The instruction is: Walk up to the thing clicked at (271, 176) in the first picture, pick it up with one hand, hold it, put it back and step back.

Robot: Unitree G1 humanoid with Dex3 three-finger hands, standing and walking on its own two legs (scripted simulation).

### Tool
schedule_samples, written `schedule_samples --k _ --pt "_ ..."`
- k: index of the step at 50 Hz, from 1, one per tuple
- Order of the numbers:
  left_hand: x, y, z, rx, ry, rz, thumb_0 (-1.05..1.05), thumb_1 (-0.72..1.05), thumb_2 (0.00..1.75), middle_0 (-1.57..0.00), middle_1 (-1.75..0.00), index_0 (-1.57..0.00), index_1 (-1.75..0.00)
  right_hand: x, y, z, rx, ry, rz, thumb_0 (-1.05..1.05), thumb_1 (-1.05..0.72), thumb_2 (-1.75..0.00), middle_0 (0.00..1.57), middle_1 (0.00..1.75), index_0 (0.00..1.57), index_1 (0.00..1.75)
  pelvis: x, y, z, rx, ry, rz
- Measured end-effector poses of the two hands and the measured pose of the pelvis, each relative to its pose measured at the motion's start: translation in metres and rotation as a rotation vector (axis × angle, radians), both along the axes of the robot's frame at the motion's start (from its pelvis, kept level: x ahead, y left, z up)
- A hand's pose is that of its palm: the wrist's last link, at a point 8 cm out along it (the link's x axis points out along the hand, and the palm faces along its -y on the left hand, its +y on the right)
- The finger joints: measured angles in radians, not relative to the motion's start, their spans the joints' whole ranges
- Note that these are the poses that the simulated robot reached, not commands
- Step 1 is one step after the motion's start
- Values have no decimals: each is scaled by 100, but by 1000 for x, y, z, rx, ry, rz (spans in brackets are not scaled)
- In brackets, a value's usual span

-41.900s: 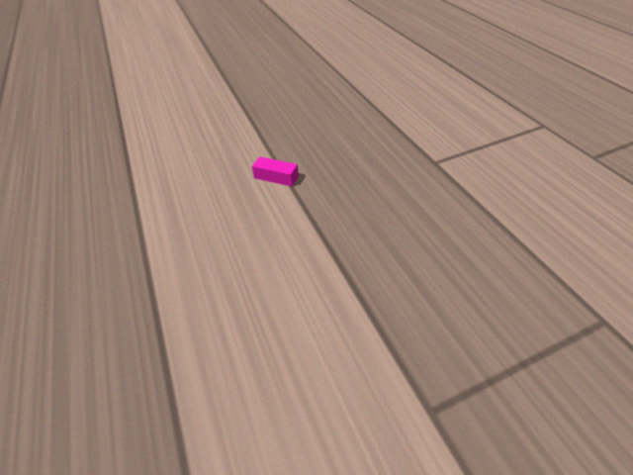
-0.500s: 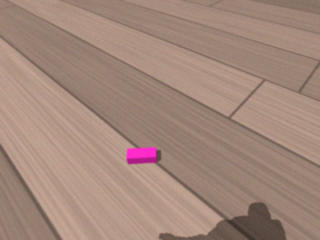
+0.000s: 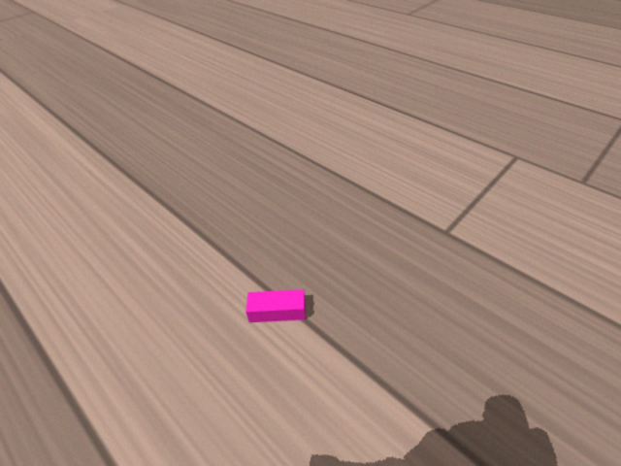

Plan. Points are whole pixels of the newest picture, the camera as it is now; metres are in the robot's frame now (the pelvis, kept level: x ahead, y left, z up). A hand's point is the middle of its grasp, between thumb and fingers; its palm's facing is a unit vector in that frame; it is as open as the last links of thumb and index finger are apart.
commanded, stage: walk up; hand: left
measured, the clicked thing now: (276, 306) +0.82 +0.21 -0.75
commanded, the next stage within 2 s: none
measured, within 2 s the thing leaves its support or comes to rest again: neither
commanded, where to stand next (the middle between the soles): +0.44 -0.04 m, yaw +2 degrees
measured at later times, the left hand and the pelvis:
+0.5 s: hand out of the picture +0.14 +0.32 -0.17, palm faces +0.01 -0.95 -0.32, open 7.4 cm; pelvis +0.12 +0.05 -0.01, yaw +3 degrees
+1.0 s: hand (193, 341) +0.37 +0.25 -0.13, palm faces +0.03 -0.93 -0.36, open 7.4 cm; pelvis +0.29 -0.01 -0.01, yaw +2 degrees
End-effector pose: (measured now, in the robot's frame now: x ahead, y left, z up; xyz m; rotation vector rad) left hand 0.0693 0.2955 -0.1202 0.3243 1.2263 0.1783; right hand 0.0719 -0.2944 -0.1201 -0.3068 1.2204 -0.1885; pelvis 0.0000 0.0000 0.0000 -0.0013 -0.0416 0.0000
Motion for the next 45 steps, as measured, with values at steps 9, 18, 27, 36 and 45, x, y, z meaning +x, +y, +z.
schedule_samples --k 9,18,27,36,45 --pt "-4 20 0 18 -46 56 0 90 90 -20 -30 -21 -30 18 -18 1 -36 3 28 0 -90 -90 20 30 21 30 24 2 -9 -15 4 29" --pt "-11 67 -22 18 109 118 1 90 90 -20 -30 -21 -30 82 8 12 -90 -53 71 0 -90 -90 20 30 20 30 75 36 -20 -3 -11 40" --pt "90 71 -8 -17 0 44 1 90 90 -20 -30 -20 -30 104 29 29 -79 -47 30 0 -90 -90 21 30 21 30 131 46 -4 -11 -30 54" --pt "204 46 1 -13 -95 -36 1 90 90 -20 -30 -20 -30 147 14 6 -44 -38 8 0 -90 -90 21 30 21 30 194 31 -15 27 -38 29" --pt "288 8 18 24 -237 -20 1 90 90 -20 -30 -21 -30 229 -12 -19 -2 -25 58 0 -90 -90 20 30 21 30 260 -2 -22 30 -42 49"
